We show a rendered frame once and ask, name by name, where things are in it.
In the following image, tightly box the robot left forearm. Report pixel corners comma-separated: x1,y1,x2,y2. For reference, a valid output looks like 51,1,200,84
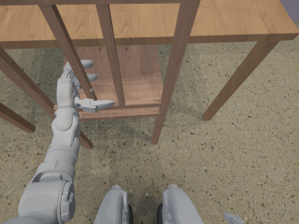
18,107,81,217

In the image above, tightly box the robot right hand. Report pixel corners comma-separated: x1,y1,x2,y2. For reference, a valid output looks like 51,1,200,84
223,212,244,224

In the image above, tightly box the table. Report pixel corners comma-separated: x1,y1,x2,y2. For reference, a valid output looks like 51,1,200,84
0,0,299,133

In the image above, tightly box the chair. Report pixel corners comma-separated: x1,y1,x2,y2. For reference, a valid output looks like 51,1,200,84
0,0,201,149

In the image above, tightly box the robot right shin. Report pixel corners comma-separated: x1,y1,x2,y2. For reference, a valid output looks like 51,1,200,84
162,184,178,224

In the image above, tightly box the right robot thigh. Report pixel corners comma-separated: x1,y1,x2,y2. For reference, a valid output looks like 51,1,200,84
162,188,205,224

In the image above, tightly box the robot left hand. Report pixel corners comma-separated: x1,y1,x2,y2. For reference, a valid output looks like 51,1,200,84
56,60,115,113

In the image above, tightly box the left robot upper arm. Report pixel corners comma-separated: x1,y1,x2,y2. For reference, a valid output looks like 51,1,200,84
2,180,76,224

